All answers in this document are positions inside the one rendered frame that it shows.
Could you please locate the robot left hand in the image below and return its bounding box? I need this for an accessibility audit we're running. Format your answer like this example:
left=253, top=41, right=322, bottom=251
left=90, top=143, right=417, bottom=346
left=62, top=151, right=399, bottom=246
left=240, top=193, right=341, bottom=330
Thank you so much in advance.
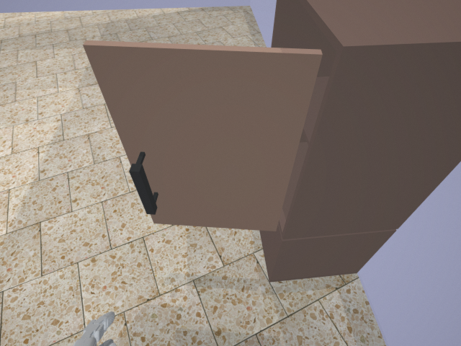
left=73, top=311, right=116, bottom=346

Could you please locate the handle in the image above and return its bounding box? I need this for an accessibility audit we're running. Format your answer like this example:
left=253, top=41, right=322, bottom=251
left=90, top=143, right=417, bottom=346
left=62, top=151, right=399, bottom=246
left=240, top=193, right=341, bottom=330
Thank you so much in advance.
left=129, top=152, right=158, bottom=215

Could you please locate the cupboard door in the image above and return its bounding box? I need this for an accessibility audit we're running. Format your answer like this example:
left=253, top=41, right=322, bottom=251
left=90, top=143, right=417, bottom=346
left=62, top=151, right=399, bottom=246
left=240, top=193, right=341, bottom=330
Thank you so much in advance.
left=83, top=40, right=323, bottom=231

